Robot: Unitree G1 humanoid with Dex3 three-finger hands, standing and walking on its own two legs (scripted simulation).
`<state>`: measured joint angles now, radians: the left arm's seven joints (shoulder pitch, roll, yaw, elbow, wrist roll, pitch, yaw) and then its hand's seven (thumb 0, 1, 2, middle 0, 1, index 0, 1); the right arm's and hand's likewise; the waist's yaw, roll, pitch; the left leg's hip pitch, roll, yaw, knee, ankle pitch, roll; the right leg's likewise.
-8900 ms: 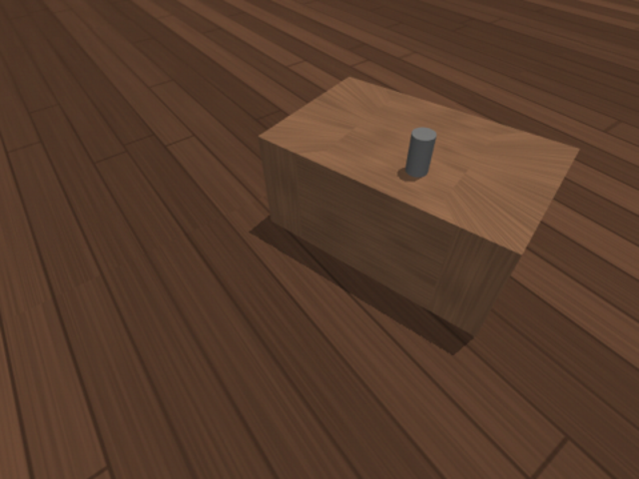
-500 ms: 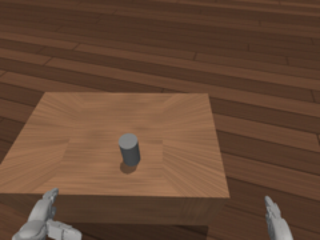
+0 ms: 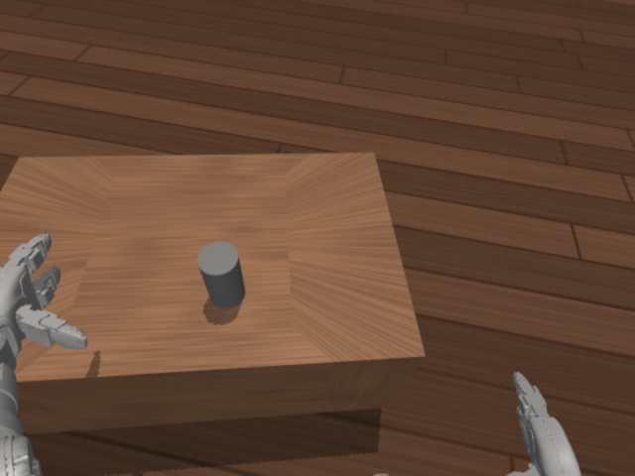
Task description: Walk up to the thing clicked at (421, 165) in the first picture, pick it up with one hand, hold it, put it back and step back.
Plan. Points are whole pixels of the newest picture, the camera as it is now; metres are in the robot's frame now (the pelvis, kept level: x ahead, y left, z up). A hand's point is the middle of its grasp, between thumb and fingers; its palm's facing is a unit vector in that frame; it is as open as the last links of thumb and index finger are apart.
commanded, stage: go down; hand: left
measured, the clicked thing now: (223, 276) +0.52 +0.16 -0.22
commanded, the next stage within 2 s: approach in 0.90 s
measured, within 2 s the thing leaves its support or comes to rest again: neither
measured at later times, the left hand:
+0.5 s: hand (57, 242) +0.43 +0.33 +0.04, palm faces +0.11 -0.99 -0.04, open 17.7 cm
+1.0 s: hand (55, 218) +0.46 +0.34 +0.05, palm faces +0.11 -0.99 -0.01, open 17.6 cm
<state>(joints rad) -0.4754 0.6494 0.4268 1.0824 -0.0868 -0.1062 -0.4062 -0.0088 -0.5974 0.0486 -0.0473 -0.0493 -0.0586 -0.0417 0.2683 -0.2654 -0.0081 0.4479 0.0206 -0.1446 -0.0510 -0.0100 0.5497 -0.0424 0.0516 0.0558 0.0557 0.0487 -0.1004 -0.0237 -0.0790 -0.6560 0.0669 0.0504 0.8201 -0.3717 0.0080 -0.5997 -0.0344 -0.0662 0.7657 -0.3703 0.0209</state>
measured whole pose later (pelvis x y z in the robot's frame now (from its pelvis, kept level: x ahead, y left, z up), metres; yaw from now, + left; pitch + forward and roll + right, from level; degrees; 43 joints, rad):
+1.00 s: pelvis +0.00 +0.01 -0.03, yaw -1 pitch +20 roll -4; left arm -0.80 0.87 0.58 1.26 -0.09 -0.21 -0.50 -0.01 -0.56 0.05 -0.04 -0.03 -0.03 -0.04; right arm 0.28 -0.25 0.04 0.31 -0.01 -0.14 -0.04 -0.01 0.53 -0.05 0.05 0.06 0.06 0.05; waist -0.20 -0.01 -0.12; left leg -0.94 0.10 0.02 1.04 -0.45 0.02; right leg -0.86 -0.01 -0.08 0.93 -0.42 0.03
